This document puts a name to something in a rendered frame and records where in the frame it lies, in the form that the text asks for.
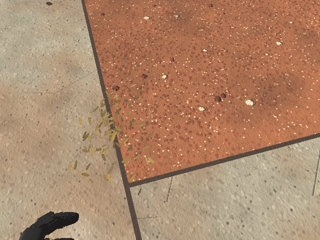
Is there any robot left hand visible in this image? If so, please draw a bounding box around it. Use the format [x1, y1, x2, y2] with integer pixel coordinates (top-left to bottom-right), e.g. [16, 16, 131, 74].
[19, 211, 79, 240]

